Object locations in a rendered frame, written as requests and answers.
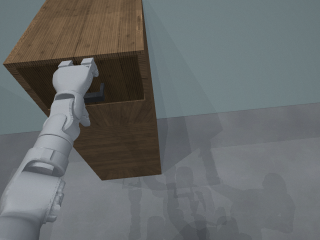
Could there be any drawer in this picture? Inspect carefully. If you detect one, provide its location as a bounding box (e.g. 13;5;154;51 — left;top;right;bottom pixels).
16;55;144;109

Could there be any robot left upper arm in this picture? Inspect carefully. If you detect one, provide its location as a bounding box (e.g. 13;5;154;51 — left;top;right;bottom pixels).
0;171;66;240

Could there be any cabinet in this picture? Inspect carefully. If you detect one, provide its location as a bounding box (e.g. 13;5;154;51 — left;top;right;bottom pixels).
3;0;162;181

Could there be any left robot forearm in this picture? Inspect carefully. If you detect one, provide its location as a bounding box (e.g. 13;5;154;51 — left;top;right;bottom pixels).
0;90;84;215

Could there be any handle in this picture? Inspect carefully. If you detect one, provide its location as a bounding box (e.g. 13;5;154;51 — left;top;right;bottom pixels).
83;83;105;103

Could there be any left robot hand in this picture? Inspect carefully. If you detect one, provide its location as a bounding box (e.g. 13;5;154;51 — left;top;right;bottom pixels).
52;57;99;127

